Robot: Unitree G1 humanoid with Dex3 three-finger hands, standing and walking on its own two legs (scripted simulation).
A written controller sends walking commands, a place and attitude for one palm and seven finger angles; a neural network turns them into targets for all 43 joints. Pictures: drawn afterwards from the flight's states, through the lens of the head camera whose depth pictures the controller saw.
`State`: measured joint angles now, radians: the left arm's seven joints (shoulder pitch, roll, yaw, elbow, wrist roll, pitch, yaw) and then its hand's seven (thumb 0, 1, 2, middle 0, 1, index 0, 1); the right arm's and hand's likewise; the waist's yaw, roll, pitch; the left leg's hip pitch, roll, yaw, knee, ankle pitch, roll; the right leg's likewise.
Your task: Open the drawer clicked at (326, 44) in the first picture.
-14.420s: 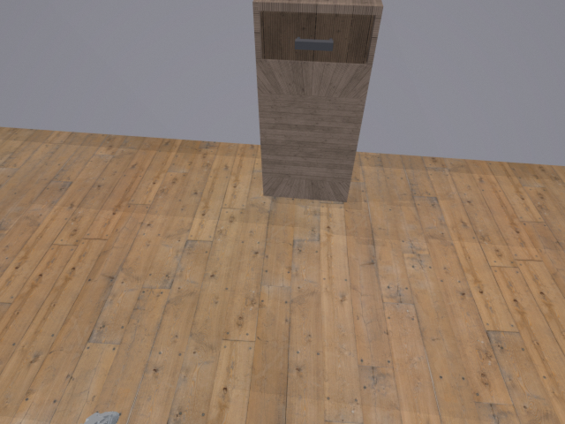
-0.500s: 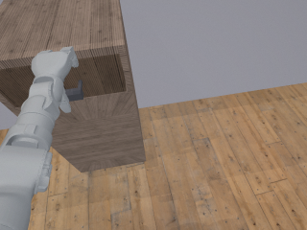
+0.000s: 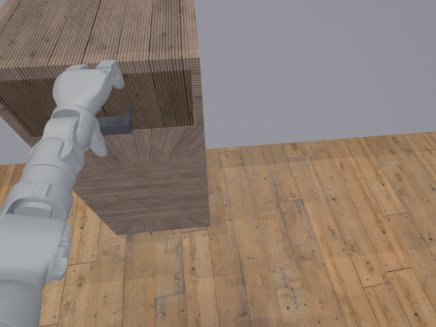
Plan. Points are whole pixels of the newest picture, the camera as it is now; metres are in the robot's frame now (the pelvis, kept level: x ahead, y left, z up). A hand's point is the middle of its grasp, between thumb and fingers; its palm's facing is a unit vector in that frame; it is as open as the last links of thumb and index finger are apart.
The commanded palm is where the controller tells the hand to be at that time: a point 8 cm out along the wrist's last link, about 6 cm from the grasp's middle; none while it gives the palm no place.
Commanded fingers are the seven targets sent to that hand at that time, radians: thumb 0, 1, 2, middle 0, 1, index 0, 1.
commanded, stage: move the hooked fingers above the handle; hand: left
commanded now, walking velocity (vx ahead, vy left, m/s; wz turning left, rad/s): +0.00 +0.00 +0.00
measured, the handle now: (100, 118) +0.53 +0.25 +0.04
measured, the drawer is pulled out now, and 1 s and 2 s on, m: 0.00 0.00 0.00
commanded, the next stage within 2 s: none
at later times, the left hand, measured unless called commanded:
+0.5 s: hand (86, 124) +0.47 +0.24 +0.09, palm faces -0.07 +0.00 -1.00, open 13.8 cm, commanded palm +0.47 +0.25 +0.16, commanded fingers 0.00 -0.50 0.30 -0.30 -1.20 -0.30 -1.20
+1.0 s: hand (78, 125) +0.46 +0.25 +0.09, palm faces -0.11 +0.01 -0.99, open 13.8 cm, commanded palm +0.46 +0.25 +0.16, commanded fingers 0.00 -0.50 0.30 -0.30 -1.20 -0.30 -1.20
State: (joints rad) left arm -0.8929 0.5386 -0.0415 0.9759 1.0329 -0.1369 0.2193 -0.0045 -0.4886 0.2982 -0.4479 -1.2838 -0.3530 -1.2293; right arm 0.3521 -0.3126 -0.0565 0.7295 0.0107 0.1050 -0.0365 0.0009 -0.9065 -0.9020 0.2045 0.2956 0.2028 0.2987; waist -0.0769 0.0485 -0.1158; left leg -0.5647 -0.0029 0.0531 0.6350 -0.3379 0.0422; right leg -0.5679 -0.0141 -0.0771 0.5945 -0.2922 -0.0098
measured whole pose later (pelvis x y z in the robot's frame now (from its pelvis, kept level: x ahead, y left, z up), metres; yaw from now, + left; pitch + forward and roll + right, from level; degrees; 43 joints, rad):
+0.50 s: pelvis +0.00 -0.01 +0.00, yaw +0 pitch +14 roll -1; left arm -0.83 0.62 -0.04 0.93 1.02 -0.20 0.08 -0.01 -0.49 0.30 -0.32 -1.20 -0.33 -1.20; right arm 0.36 -0.30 -0.06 0.70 0.02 0.10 -0.08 0.00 -0.90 -0.90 0.21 0.30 0.21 0.30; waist -0.06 0.04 -0.08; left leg -0.54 0.01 0.04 0.61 -0.32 0.03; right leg -0.54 0.00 -0.09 0.58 -0.28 -0.03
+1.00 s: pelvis +0.00 -0.01 +0.00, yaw -1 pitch +13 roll -1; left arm -0.81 0.61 -0.03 0.96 1.02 -0.14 0.06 0.00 -0.49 0.30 -0.32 -1.21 -0.33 -1.21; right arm 0.34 -0.25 -0.03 0.68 0.03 0.12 -0.06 0.00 -0.90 -0.90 0.21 0.30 0.21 0.30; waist -0.05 0.06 -0.09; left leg -0.49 0.00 0.06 0.59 -0.32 0.04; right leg -0.51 0.00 -0.07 0.56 -0.28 -0.02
